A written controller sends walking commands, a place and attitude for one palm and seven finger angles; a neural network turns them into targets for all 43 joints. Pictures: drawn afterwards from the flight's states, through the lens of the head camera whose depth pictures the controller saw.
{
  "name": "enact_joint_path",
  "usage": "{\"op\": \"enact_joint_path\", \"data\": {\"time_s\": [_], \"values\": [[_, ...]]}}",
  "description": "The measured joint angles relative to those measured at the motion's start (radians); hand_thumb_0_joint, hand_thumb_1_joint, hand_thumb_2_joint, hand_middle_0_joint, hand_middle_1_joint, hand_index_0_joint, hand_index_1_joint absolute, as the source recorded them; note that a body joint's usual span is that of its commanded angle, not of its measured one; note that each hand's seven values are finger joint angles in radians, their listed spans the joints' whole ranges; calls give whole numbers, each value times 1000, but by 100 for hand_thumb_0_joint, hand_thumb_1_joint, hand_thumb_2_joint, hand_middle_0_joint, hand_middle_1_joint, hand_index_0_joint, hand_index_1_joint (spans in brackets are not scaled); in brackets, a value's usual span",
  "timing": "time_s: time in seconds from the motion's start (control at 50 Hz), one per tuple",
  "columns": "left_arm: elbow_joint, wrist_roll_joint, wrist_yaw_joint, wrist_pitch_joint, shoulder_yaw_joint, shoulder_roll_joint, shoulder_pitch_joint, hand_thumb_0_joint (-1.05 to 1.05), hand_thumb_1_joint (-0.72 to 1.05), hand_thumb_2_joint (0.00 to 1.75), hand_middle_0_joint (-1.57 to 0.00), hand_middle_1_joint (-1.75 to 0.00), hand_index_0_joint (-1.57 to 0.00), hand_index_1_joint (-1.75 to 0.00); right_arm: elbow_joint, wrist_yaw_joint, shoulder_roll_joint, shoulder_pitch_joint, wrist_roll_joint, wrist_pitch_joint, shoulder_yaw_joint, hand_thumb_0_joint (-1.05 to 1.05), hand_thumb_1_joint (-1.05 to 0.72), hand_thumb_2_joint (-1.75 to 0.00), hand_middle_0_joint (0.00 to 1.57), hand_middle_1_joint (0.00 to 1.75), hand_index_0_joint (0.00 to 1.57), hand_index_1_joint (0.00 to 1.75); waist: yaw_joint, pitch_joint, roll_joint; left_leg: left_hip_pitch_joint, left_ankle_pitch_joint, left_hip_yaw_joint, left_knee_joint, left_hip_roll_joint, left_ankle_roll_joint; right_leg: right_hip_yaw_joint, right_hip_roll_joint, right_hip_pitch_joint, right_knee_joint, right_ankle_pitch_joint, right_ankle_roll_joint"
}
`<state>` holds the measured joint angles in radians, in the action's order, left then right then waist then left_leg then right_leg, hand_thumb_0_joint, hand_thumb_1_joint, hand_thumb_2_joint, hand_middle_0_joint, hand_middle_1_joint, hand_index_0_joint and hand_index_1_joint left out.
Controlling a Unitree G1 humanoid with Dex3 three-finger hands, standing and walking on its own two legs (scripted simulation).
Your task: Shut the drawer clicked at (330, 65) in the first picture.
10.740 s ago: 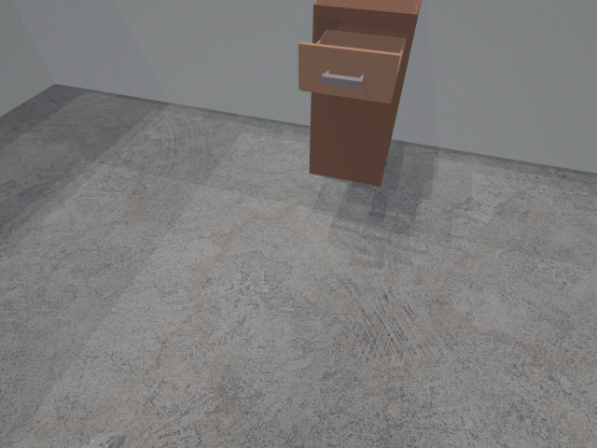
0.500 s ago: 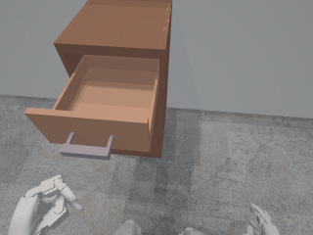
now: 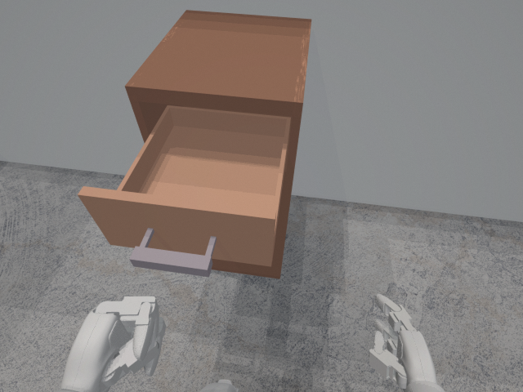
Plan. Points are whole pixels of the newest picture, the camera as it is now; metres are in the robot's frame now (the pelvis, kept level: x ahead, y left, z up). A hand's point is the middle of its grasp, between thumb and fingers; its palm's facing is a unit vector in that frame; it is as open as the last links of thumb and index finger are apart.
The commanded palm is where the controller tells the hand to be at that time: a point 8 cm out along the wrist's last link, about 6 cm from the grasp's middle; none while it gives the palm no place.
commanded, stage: raise the hand and make a fist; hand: left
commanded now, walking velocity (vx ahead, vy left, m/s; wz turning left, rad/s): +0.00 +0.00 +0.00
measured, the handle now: (176, 249) +0.35 +0.18 -0.02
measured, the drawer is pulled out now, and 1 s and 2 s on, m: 0.28 0.28 0.28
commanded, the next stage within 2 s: bring the fist close to the handle in 0.40 s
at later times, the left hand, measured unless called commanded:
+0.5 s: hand (157, 343) +0.17 +0.14 +0.08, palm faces -0.04 -1.00 -0.07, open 3.3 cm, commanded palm +0.14 +0.20 +0.08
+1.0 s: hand (174, 320) +0.21 +0.14 +0.04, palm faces -0.07 -1.00 -0.07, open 3.3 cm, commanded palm +0.19 +0.20 +0.03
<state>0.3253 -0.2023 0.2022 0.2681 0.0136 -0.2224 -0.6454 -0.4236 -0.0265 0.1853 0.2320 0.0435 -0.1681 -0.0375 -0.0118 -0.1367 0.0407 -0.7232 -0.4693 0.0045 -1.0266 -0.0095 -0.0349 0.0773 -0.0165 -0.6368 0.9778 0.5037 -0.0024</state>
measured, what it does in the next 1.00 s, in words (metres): stands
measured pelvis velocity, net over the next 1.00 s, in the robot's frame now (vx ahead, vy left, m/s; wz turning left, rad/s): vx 0.00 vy -0.03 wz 0.00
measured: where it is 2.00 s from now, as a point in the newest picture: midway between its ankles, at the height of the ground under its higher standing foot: outside the picture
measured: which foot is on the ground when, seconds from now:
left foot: down 0.00-1.00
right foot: down 0.00-1.00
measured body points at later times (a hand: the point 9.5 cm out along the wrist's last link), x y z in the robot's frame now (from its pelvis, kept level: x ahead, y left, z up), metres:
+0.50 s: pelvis +0.00 -0.02 +0.00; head +0.03 -0.02 +0.45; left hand +0.17 +0.20 +0.09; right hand +0.19 -0.25 -0.07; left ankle +0.03 +0.09 -0.68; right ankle -0.01 -0.13 -0.68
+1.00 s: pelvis +0.00 -0.03 -0.02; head +0.06 -0.04 +0.43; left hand +0.21 +0.19 +0.04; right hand +0.17 -0.28 -0.10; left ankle +0.03 +0.09 -0.68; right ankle -0.01 -0.13 -0.68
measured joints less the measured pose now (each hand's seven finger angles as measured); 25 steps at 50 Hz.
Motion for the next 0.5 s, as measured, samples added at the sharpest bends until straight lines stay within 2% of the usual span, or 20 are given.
{"op": "enact_joint_path", "data": {"time_s": [0.12,0.18,0.26,0.38,0.44,0.5], "values": [[20,-11,-16,30,41,18,-3,2,90,90,-140,-160,-139,-159,-22,10,20,23,1,14,11,2,-90,-90,20,30,21,30,4,0,7,0,-5,-2,-1,1,0,2,0,2,-2,5,-1],[6,-6,6,9,19,29,-16,2,90,90,-140,-160,-140,-159,-28,12,31,31,4,15,20,2,-90,-90,20,30,21,30,11,0,10,-3,-6,-1,-1,1,0,1,-1,-2,0,6,-1],[9,5,14,0,-6,11,-41,2,90,90,-140,-160,-140,-160,-25,5,32,39,4,16,34,2,-91,-90,20,30,21,30,16,-1,3,-5,-7,4,1,-1,3,-4,1,-10,6,9,3],[28,-18,-19,58,52,-5,-48,2,90,90,-140,-160,-140,-159,-32,1,26,34,5,18,46,2,-91,-90,20,30,21,30,15,-2,1,-8,-10,-3,-5,-8,15,1,8,-15,16,16,14],[6,-31,-7,65,72,5,-35,2,90,90,-140,-160,-140,-160,-39,1,29,25,7,19,43,2,-91,-90,20,30,21,30,15,-3,9,-13,-9,-10,-8,-9,19,8,10,-17,18,17,18],[-20,-33,21,50,64,8,-26,2,90,90,-140,-160,-140,-160,-42,-1,32,17,10,14,38,2,-91,-90,20,30,21,30,14,-5,14,-15,-5,-14,-5,-10,23,12,11,-18,18,17,22]]}}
